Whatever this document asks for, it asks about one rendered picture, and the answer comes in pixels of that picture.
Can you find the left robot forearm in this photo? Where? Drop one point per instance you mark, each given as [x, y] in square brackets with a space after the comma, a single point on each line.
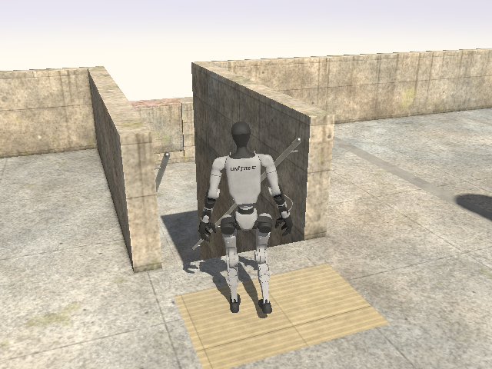
[208, 208]

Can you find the right robot thigh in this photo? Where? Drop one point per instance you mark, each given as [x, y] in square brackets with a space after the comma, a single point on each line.
[264, 227]

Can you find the humanoid robot torso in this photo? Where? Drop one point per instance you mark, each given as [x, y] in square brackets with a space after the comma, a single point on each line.
[244, 185]

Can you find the right robot upper arm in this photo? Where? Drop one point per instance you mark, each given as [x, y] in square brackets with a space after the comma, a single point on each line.
[271, 173]

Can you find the robot left hand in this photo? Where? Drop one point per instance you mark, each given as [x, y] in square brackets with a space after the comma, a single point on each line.
[203, 230]

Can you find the left robot upper arm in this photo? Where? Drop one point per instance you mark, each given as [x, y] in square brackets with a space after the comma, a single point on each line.
[215, 177]

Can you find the robot right hand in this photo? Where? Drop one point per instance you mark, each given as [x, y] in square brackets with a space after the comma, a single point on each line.
[288, 224]

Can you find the right robot forearm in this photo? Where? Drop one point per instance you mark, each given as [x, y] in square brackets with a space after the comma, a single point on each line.
[281, 204]

